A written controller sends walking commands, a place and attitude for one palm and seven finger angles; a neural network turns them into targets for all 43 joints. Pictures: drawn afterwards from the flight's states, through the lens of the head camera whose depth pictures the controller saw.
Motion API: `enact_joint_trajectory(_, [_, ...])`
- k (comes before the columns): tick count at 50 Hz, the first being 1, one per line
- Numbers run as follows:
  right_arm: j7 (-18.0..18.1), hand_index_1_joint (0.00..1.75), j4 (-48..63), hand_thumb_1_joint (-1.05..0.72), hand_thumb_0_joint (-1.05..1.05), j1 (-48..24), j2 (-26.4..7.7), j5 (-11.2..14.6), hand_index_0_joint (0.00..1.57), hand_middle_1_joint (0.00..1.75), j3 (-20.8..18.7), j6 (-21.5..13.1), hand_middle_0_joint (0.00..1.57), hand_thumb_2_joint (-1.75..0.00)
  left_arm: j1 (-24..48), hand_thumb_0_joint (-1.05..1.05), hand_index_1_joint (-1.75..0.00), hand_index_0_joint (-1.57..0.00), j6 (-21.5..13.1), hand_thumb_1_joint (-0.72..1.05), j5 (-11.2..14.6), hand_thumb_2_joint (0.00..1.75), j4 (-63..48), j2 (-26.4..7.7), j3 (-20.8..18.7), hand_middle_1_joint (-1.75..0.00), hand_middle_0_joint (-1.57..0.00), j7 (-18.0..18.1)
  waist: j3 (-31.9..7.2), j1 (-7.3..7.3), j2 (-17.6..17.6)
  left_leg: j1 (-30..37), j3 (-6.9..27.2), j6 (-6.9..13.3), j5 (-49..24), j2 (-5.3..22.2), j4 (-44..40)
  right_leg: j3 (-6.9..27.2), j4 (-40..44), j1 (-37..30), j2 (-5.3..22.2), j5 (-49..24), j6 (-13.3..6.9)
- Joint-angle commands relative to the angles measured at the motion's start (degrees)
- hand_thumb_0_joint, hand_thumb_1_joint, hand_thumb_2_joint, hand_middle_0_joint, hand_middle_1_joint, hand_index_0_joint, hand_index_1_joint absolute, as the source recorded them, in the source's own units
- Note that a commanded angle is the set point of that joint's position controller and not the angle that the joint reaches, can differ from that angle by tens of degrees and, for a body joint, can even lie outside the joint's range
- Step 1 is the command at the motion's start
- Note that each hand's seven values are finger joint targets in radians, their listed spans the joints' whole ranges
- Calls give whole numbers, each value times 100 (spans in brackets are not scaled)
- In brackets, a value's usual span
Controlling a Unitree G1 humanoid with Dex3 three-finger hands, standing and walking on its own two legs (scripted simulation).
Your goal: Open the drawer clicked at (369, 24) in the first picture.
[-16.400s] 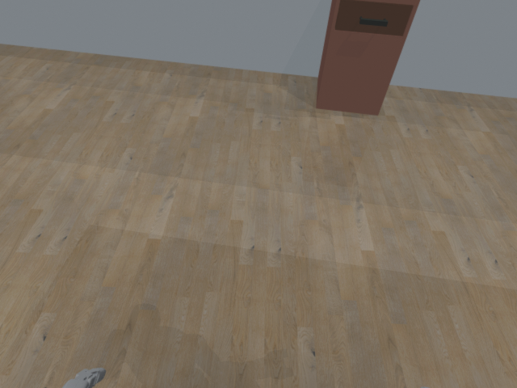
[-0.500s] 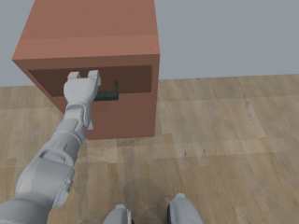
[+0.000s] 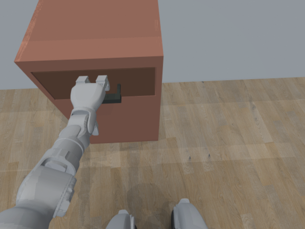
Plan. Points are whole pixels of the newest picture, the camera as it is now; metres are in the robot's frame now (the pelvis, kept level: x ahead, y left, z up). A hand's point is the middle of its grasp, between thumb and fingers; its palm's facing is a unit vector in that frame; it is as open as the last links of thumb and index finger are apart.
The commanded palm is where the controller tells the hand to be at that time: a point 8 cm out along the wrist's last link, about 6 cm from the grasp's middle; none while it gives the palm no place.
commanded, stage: move the hooked fingers above the handle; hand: left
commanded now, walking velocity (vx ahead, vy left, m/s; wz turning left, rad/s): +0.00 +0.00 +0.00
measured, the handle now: (99, 93) +0.55 +0.16 -0.09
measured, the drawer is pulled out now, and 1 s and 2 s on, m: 0.00 0.00 0.00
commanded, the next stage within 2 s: lower the fingers behind the handle in 0.06 s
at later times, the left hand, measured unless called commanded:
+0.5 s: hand (97, 106) +0.47 +0.15 -0.05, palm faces -0.05 -0.03 -1.00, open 13.8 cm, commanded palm +0.46 +0.16 +0.00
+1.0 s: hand (97, 109) +0.48 +0.16 -0.08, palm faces -0.06 -0.01 -1.00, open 13.9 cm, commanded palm +0.46 +0.16 -0.04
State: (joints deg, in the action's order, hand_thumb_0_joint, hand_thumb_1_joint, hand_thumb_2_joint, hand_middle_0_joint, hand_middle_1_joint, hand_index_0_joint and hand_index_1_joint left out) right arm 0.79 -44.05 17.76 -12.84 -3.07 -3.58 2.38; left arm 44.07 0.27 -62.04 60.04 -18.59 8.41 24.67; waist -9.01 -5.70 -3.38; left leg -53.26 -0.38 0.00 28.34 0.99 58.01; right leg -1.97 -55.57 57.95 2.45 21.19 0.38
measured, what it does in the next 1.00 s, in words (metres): stands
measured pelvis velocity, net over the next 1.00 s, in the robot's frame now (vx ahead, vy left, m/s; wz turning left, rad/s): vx -0.02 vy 0.00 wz -0.01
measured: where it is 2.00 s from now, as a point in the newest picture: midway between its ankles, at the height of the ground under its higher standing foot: outside the picture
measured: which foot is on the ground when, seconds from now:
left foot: down 0.00-1.00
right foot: down 0.00-1.00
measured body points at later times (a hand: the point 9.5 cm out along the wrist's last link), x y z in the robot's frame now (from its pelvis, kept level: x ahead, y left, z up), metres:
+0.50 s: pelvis -0.01 +0.00 -0.02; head +0.13 -0.01 +0.41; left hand +0.47 +0.15 +0.01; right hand +0.00 -0.27 -0.16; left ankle -0.02 +0.12 -0.67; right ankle +0.04 -0.13 -0.67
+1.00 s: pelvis -0.02 +0.00 -0.04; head +0.13 -0.01 +0.38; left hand +0.48 +0.16 -0.03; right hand +0.00 -0.27 -0.18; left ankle -0.02 +0.12 -0.67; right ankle +0.04 -0.13 -0.67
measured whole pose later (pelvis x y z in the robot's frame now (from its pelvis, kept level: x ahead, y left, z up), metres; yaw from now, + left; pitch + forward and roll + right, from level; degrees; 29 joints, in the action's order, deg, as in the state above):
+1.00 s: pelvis -0.02 +0.00 -0.04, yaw -1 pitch +29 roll -1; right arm -1.3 -43.2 16.8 -14.1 -4.3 -2.2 0.5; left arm 49.2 -1.6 -66.2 66.4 -22.4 2.6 29.4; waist -11.3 -9.0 -3.2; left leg -67.7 -0.2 0.1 32.8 1.6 71.3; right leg -1.6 -67.6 72.4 2.0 24.4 0.2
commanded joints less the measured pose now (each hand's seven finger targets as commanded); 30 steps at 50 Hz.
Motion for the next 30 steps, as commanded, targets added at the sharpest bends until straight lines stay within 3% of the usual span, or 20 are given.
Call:
enact_joint_trajectory(1, [63,30,155,-90,0,798,-972,-58,20,30,-256,-152,20,-90,2975,0,-120,-30,-346,-50,-332,30,-691,-890,-306,-120,-30,566,-2078,-493,-66,998,104,178,-1644,-229,-527,-52,481,-1087,-339,-1062,-259])
enact_joint_trajectory(3, [-22,30,159,-90,0,664,-993,-86,20,30,-157,-133,20,-90,2764,0,-120,-30,-123,-50,-388,30,-131,-1226,-639,-120,-30,825,-1757,-367,-72,535,55,174,-1386,-262,-513,-47,400,-992,-333,-803,-289])
enact_joint_trajectory(4, [-51,30,193,-90,0,600,-1023,-93,20,30,-126,-105,20,-90,2672,0,-120,-30,32,-50,-394,30,9,-1491,-859,-120,-30,933,-1790,-301,-3,387,10,182,-1430,-267,-484,-19,343,-1101,-333,-897,-291])
enact_joint_trajectory(5, [-84,30,247,-90,0,486,-1062,-119,20,30,-95,-58,20,-90,2456,0,-120,-30,216,-50,-363,30,129,-1764,-1114,-120,-30,998,-2018,-126,-95,269,-40,176,-1510,-308,-471,22,261,-1348,-334,-1028,-298])
enact_joint_trajectory(7, [-116,30,432,-90,0,458,-1003,-100,20,30,-86,-9,20,-90,2505,0,-120,-30,538,-50,-420,30,127,-1568,-872,-120,-30,1085,-2410,-150,-203,293,-155,163,-1696,-309,-449,41,216,-1636,-328,-1373,-266])
enact_joint_trajectory(8, [-132,30,475,-90,0,426,-1023,-87,20,30,-88,24,20,-90,2277,0,-120,-30,707,-50,-424,30,200,-1670,-942,-120,-30,1056,-2557,-74,-147,300,-199,154,-1783,-315,-442,53,203,-1820,-327,-1532,-256])
enact_joint_trajectory(10, [-132,30,558,-90,0,455,-1026,-40,20,30,-120,71,20,-90,2207,0,-120,-30,921,-50,-358,30,251,-1477,-780,-120,-30,862,-2895,-141,76,393,-190,157,-1966,-301,-414,54,173,-2104,-359,-1849,-236])
enact_joint_trajectory(11, [-111,30,593,-90,0,526,-1027,0,20,30,-152,60,20,-90,2363,0,-120,-30,935,-50,-304,30,156,-1241,-538,-120,-30,725,-2901,-308,194,432,-198,173,-1923,-267,-412,56,234,-2114,-354,-1900,-191])
enact_joint_trajectory(13, [-67,30,642,-90,0,599,-1032,37,20,30,-211,9,20,-90,2633,0,-120,-30,751,-50,-124,30,-302,-1136,-435,-120,-30,414,-3237,-374,292,586,-185,207,-1906,-258,-387,114,289,-2332,-348,-2029,-149])
enact_joint_trajectory(16, [46,30,567,-90,0,820,-1000,4,20,30,-314,-124,20,-90,2989,0,-120,-30,61,-50,42,30,-1125,-1171,-482,-120,-30,89,-3805,-501,372,942,-50,252,-2045,-240,-269,153,246,-2389,-328,-2214,-126])
enact_joint_trajectory(20, [94,30,320,-90,0,887,-998,-83,20,30,-315,-270,20,-90,3017,0,-120,-30,-726,-50,-288,30,-1450,-1342,-606,-120,-30,247,-3181,-452,-2,925,85,216,-2057,-213,-101,62,35,-1416,-320,-1757,-206])
enact_joint_trajectory(22, [41,30,200,-90,0,826,-991,-122,20,30,-285,-271,20,-90,2748,0,-120,-30,-773,-50,-487,30,-975,-1191,-584,-120,-30,559,-2557,-451,-121,621,124,184,-1888,-189,-1,-22,-75,-777,-335,-1316,-254])
enact_joint_trajectory(24, [-57,30,153,-90,0,770,-1008,-160,20,30,-252,-258,20,-90,2506,0,-120,-30,-600,-50,-552,30,-468,-1303,-798,-120,-30,886,-2260,-393,-45,222,104,172,-1659,-205,68,-57,-135,-561,-343,-1031,-282])
enact_joint_trajectory(26, [-142,30,193,-90,0,699,-1001,-177,20,30,-236,-233,20,-90,2657,0,-120,-30,-300,-50,-561,30,-268,-1292,-824,-120,-30,1152,-2421,-369,-290,108,46,151,-1620,-234,102,-51,-204,-558,-347,-962,-296])
enact_joint_trajectory(30, [-246,30,276,-90,0,639,-1048,-163,20,30,-229,-122,20,-90,2737,0,-120,-30,405,-50,-464,30,12,-1308,-819,-120,-30,1241,-3006,-394,-241,193,14,138,-1902,-247,161,-52,-291,-949,-369,-1365,-273])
